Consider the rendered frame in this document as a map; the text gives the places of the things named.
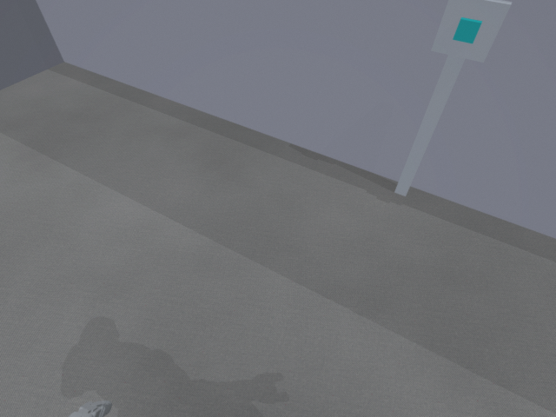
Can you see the panel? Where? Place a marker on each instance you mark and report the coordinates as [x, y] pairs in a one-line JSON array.
[[492, 14]]

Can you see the button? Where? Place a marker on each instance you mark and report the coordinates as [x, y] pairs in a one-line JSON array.
[[467, 30]]

